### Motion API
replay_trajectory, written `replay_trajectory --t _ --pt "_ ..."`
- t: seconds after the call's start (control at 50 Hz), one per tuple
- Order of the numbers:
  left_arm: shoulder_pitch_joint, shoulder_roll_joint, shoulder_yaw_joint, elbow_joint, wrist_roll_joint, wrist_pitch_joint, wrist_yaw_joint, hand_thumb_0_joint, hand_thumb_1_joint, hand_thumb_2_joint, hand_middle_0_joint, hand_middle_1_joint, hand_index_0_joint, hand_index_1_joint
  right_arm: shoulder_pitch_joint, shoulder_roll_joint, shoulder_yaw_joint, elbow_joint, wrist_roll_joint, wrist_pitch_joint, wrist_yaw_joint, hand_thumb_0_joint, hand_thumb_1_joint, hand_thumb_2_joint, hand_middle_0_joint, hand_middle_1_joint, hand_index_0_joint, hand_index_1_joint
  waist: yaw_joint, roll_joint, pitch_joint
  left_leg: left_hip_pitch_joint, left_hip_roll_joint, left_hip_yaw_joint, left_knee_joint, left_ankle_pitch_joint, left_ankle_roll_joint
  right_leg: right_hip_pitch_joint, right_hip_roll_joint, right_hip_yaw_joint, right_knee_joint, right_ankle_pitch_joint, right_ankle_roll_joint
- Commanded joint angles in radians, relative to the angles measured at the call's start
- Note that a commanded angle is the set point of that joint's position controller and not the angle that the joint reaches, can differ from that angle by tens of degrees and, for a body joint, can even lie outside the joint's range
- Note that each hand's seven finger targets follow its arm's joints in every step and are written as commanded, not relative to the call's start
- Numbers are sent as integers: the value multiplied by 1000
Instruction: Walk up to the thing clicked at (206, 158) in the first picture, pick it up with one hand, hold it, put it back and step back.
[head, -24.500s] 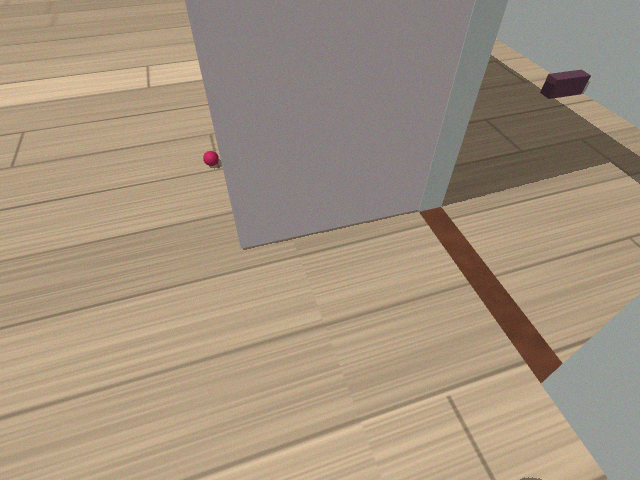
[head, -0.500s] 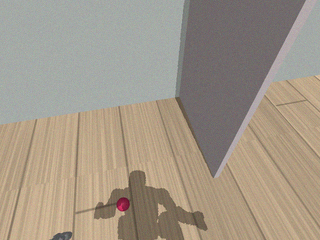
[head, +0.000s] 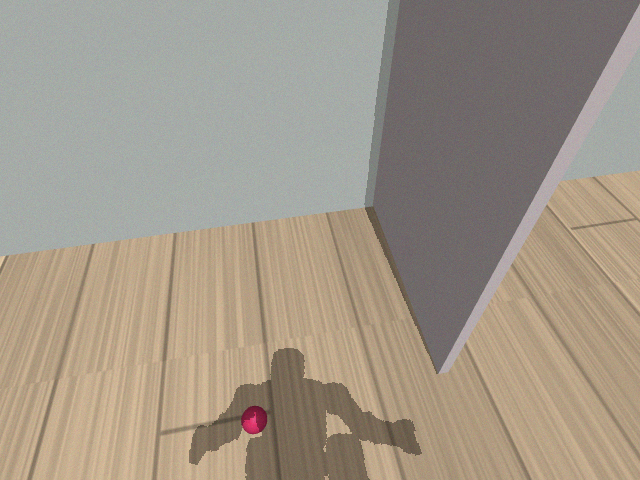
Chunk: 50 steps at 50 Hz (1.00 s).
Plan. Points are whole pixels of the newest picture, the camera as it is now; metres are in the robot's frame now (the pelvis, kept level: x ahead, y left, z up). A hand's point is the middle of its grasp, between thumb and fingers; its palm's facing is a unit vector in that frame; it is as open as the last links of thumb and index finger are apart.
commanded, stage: walk up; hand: left
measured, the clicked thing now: (254, 419) +0.43 +0.22 -0.74
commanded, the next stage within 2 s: none
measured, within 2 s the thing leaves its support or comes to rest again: neither
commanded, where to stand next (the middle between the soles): +0.03 -0.01 m, yaw -2 degrees
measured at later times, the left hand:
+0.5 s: hand out of the picture +0.09 +0.25 -0.15, palm faces +0.02 -0.95 -0.32, open 7.3 cm
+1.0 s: hand out of the picture +0.05 +0.29 -0.19, palm faces +0.00 -0.95 -0.33, open 7.3 cm
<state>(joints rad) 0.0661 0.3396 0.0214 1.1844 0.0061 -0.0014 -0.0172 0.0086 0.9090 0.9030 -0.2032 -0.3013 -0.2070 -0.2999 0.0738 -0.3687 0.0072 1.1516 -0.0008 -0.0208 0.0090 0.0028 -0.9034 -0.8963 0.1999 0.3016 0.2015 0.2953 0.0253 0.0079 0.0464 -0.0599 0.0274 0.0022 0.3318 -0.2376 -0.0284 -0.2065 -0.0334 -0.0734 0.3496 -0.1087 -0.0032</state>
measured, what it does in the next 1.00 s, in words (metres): lifts its right foot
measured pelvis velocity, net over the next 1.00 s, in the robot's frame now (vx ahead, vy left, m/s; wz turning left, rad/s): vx -0.08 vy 0.03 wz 0.03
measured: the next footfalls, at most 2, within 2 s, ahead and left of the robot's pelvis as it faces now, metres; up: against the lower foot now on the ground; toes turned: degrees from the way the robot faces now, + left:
right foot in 1.22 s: +0.00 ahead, -0.13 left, +0.00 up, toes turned +1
left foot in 1.56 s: +0.07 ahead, +0.11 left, +0.00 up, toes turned -1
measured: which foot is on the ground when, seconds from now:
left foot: down 0.00-1.00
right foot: down 0.00-0.86, up 0.88-1.00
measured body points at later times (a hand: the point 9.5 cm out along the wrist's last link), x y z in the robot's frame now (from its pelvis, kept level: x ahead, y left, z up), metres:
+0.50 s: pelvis +0.00 +0.00 +0.00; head +0.01 +0.00 +0.45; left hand +0.09 +0.29 -0.13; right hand +0.07 -0.31 -0.13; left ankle -0.04 +0.14 -0.75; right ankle +0.05 -0.12 -0.75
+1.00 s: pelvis -0.08 +0.03 -0.02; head -0.02 +0.06 +0.42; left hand +0.05 +0.34 -0.16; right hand -0.04 -0.30 -0.13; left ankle -0.08 +0.14 -0.75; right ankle -0.06 -0.12 -0.68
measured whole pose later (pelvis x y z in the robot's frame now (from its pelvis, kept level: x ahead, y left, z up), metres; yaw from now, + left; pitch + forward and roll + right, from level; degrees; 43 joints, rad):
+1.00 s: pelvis -0.08 +0.03 -0.02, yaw +2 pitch -1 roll +0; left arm 0.03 0.41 0.08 0.93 0.03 0.10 -0.01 0.01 0.91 0.90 -0.20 -0.30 -0.21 -0.30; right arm 0.21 -0.36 -0.05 1.00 -0.04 0.00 -0.01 0.00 -0.90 -0.90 0.20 0.30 0.20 0.30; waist -0.02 -0.08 0.16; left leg -0.28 0.01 0.00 0.65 -0.34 0.01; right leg -0.52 0.08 0.15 1.11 -0.45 -0.01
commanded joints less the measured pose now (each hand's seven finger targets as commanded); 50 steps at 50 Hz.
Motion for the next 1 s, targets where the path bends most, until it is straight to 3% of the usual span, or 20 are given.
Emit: replay_trajectory --t 0.0,0.52,0.54,0.58,0.64,0.66,0.68,0.7,0.72,0.74,0.78,0.8,0.82,0.84,0.86,0.88,0.9,0.92,0.96,0.98 --pt "-70 214 35 -62 -4 -24 12 0 900 900 -200 -300 -200 -300 -33 -209 -45 -44 -1 -13 -20 0 -900 -900 200 300 200 300 -15 -28 -86 -64 107 -65 -71 132 45 106 -120 129 -58 55 -9" --pt "-65 202 49 -92 0 -17 13 0 900 900 -200 -300 -200 -300 1 -201 -46 -61 -7 -13 -22 0 -900 -900 200 300 200 300 -14 -12 -78 -99 104 -68 -78 125 45 138 -110 123 -52 38 -11" --pt "-70 267 74 -117 -10 4 17 0 900 900 -200 -300 -200 -300 -9 -257 -64 -74 0 4 -28 0 -900 -900 200 300 200 300 -13 -25 35 -173 96 -68 22 324 44 67 -114 111 39 299 -23" --pt "-33 258 79 -147 -13 15 22 0 900 900 -200 -300 -200 -300 20 -240 -69 -98 13 12 -33 0 -900 -900 200 300 200 300 -13 -35 -75 -138 84 -41 112 408 46 104 -128 96 85 417 -57" --pt "-58 277 90 -196 -10 32 22 0 900 900 -200 -300 -200 -300 48 -217 -80 -132 15 26 -35 0 -900 -900 200 300 200 300 -25 -93 -182 -121 11 4 296 247 43 65 -210 152 76 415 -137" --pt "-92 287 93 -219 -4 38 23 0 900 900 -200 -300 -200 -300 77 -206 -85 -134 14 36 -36 0 -900 -900 200 300 200 300 -35 -148 -190 -125 -23 20 396 88 42 28 -263 192 57 373 -180" --pt "-132 289 90 -247 6 43 24 0 900 900 -200 -300 -200 -300 107 -204 -91 -139 9 48 -34 0 -900 -900 200 300 200 300 -45 -202 -175 -136 -52 18 513 -186 52 -44 -318 239 33 309 -223" --pt "-147 288 90 -271 19 47 23 0 900 900 -200 -300 -200 -300 137 -202 -97 -144 3 59 -32 0 -900 -900 200 300 200 300 -47 -220 -154 -136 -41 -11 609 -327 64 -133 -352 271 21 216 -248" --pt "-172 287 90 -289 26 51 24 0 900 900 -200 -300 -200 -300 168 -202 -101 -150 4 65 -27 0 -900 -900 200 300 200 300 -62 -232 -131 -127 -15 -57 622 -349 73 -206 -353 266 35 143 -245" --pt "-197 274 84 -308 31 56 26 0 900 900 -200 -300 -200 -300 192 -197 -109 -154 5 65 -26 0 -900 -900 200 300 200 300 -77 -224 -119 -136 -4 -69 603 -314 77 -222 -324 227 81 139 -227" --pt "-197 257 76 -317 32 62 24 0 900 900 -200 -300 -200 -300 246 -199 -115 -149 -3 47 -26 0 -900 -900 200 300 200 300 -93 -187 -119 -170 -3 -14 307 -133 60 -148 -239 168 197 54 -153" --pt "-171 229 72 -319 21 74 19 0 900 900 -200 -300 -200 -300 237 -215 -120 -143 -22 35 -28 0 -900 -900 200 300 200 300 -75 -71 -90 -187 19 -63 137 -86 52 -165 -168 138 303 -111 -115" --pt "-103 190 66 -329 11 83 15 0 900 900 -200 -300 -200 -300 191 -313 -143 -177 -55 21 -31 0 -900 -900 200 300 200 300 -44 180 -66 -160 202 -388 -23 18 108 -303 -7 98 501 -321 -52" --pt "-67 200 79 -327 18 94 20 0 900 900 -200 -300 -200 -300 104 -405 -159 -229 -61 12 -35 0 -900 -900 200 300 200 300 -21 183 -59 -268 339 -524 -53 90 209 -293 76 199 676 -480 -18" --pt "-93 248 94 -322 20 96 26 0 900 900 -200 -300 -200 -300 65 -429 -163 -252 -50 6 -37 0 -900 -900 200 300 200 300 -47 181 -58 -362 382 -581 -64 108 269 -235 81 288 777 -516 -18" --pt "-90 261 101 -316 19 97 25 0 900 900 -200 -300 -200 -300 27 -385 -154 -255 -50 -1 -47 0 -900 -900 200 300 200 300 -20 105 -21 -349 335 -478 -25 106 253 -258 89 335 844 -446 -17" --pt "-33 263 103 -300 17 94 23 0 900 900 -200 -300 -200 -300 3 -348 -147 -255 -47 -8 -56 0 -900 -900 200 300 200 300 14 86 -26 -247 275 -364 32 153 225 -323 103 340 882 -381 -16" --pt "11 270 105 -294 14 90 19 0 900 900 -200 -300 -200 -300 12 -326 -148 -264 -47 -14 -60 0 -900 -900 200 300 200 300 20 89 -56 -152 245 -305 67 176 211 -349 96 314 880 -332 -11" --pt "12 266 104 -309 23 69 8 0 900 900 -200 -300 -200 -300 115 -302 -149 -257 -43 -33 -58 0 -900 -900 200 300 200 300 -21 103 -107 18 240 -293 90 137 210 -372 64 278 752 -320 6" --pt "-4 254 97 -318 29 58 0 0 900 900 -200 -300 -200 -300 143 -290 -149 -256 -44 -41 -54 0 -900 -900 200 300 200 300 -44 100 -110 74 241 -301 69 36 209 -377 47 260 661 -322 15"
